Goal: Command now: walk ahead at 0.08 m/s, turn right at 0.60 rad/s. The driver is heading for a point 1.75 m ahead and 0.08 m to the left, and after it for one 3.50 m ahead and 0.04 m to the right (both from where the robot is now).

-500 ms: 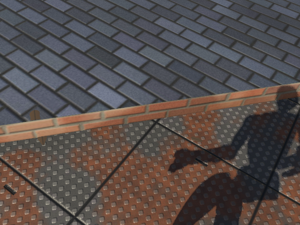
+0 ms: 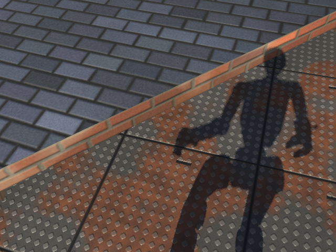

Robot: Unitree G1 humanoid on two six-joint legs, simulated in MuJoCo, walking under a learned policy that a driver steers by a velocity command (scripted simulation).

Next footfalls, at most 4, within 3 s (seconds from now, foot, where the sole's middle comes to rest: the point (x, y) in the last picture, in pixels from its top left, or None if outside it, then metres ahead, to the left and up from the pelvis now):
0.20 left None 0.07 0.13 -0.78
0.62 right None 0.32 -0.17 -0.78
1.10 left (174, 239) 0.49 0.06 -0.78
1.52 right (236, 238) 0.49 -0.18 -0.78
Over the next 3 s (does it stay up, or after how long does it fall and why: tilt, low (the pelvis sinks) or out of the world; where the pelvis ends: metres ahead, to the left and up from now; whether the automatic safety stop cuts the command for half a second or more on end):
stays up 1.10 0.08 0.00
